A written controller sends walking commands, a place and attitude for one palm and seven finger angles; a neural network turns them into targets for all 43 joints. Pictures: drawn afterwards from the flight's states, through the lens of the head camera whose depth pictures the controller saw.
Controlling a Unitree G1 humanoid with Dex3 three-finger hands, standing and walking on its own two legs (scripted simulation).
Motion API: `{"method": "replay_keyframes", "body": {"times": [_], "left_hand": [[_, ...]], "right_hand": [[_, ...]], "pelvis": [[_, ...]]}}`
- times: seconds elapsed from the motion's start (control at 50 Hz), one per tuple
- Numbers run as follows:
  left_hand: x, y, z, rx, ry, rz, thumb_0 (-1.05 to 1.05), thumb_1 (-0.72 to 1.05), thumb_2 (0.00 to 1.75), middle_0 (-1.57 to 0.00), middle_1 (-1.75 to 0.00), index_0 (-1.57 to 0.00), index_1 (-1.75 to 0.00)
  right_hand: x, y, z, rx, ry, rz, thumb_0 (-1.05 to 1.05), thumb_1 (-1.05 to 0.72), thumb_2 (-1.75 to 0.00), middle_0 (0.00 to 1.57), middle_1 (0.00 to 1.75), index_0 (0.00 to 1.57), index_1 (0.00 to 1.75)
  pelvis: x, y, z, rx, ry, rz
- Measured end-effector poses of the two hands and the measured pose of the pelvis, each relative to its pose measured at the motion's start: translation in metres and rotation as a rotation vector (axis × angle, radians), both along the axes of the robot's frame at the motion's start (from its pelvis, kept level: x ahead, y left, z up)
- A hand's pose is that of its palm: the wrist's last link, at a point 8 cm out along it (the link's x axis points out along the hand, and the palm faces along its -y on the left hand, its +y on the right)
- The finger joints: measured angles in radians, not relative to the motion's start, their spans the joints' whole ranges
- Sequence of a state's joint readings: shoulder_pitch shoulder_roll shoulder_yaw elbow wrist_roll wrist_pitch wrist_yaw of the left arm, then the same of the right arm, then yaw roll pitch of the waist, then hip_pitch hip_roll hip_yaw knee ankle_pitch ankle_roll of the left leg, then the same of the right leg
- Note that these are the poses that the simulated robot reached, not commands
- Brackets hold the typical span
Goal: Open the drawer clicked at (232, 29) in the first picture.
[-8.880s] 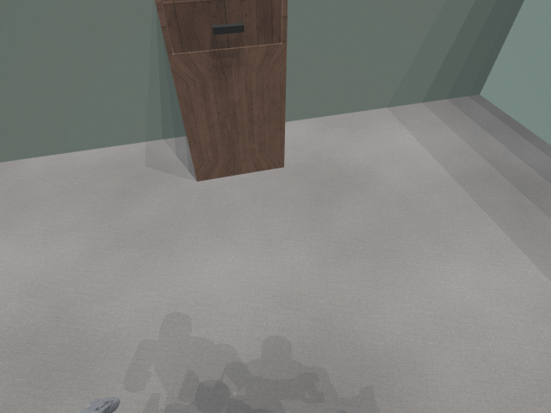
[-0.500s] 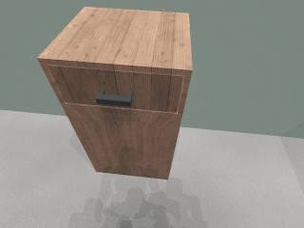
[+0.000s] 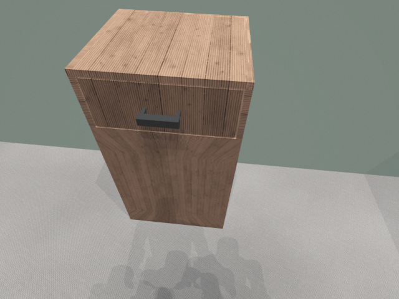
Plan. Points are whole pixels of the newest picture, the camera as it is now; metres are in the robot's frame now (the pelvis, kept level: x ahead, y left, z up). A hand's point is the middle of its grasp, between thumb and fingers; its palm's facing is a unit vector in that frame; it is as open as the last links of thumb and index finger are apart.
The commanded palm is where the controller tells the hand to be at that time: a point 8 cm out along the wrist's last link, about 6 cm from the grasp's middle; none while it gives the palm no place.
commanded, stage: come to a stop and stand still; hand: left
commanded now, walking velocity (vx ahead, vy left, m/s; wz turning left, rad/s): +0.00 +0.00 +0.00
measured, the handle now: (159, 116) +0.58 +0.15 +0.01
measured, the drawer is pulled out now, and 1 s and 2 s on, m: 0.00 0.00 0.00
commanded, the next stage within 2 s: look again from close up in 0.20 s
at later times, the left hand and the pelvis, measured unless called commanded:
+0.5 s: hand out of the picture -0.02 +0.14 -0.18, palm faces +0.04 -0.99 -0.14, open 7.4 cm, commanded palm none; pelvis +0.01 -0.01 +0.00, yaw +1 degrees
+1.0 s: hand out of the picture +0.00 +0.13 -0.17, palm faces +0.06 -0.98 -0.17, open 7.4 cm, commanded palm none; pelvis +0.03 -0.03 +0.00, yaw +1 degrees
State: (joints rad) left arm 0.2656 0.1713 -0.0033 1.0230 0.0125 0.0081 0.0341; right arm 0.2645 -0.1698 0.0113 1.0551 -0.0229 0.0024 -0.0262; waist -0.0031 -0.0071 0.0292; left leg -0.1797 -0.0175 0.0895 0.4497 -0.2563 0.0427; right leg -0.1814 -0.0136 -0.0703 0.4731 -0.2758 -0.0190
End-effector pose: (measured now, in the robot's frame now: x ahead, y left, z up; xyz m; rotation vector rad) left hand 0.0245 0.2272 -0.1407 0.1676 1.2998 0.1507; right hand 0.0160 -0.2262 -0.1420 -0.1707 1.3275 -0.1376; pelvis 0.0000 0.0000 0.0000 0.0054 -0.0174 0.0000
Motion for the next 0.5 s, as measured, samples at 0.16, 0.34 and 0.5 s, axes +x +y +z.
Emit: {"method": "replay_keyframes", "body": {"times": [0.16,0.34,0.5], "left_hand": [[-0.036,-0.01,-0.003,-0.028,0.084,0.018,0.01,0.91,0.9,-0.2,-0.3,-0.2,-0.3],[-0.055,-0.026,-0.006,-0.058,0.142,0.041,0.01,0.91,0.9,-0.2,-0.3,-0.2,-0.3],[-0.047,-0.038,-0.008,-0.073,0.133,0.051,0.01,0.91,0.9,-0.2,-0.3,-0.2,-0.3]], "right_hand": [[-0.045,0.008,-0.001,0.023,0.116,-0.015,0.0,-0.91,-0.9,0.2,0.3,0.2,0.3],[-0.055,0.017,-0.003,0.049,0.154,-0.026,0.0,-0.9,-0.9,0.2,0.3,0.2,0.3],[-0.034,0.02,-0.005,0.058,0.116,-0.022,0.0,-0.9,-0.9,0.2,0.3,0.2,0.3]], "pelvis": [[-0.005,-0.001,0.002,-0.001,0.003,0.008],[-0.001,-0.004,0.002,0.0,0.006,0.011],[0.006,-0.008,0.001,0.001,0.006,0.012]]}}
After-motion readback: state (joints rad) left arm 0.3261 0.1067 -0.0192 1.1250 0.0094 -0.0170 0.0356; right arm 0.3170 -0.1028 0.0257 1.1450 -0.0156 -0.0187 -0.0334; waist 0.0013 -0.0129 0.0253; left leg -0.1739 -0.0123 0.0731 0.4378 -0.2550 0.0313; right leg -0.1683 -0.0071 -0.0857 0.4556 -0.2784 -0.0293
